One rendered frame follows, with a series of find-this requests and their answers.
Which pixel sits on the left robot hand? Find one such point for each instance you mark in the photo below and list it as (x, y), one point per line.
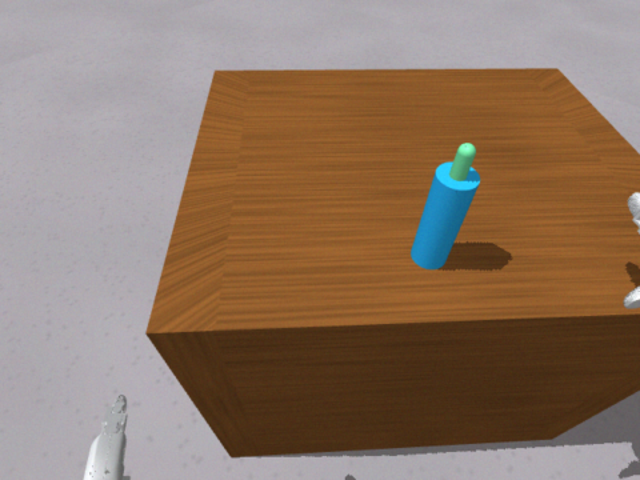
(106, 456)

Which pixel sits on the bottle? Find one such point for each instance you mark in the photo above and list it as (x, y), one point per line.
(453, 188)

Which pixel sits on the right robot hand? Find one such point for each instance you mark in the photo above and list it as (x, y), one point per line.
(632, 300)

